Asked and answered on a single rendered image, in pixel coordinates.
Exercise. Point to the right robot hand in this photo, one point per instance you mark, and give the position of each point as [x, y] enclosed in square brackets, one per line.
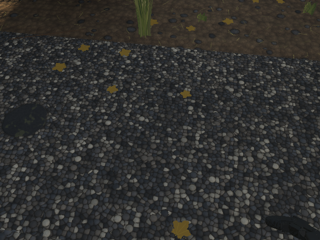
[296, 226]

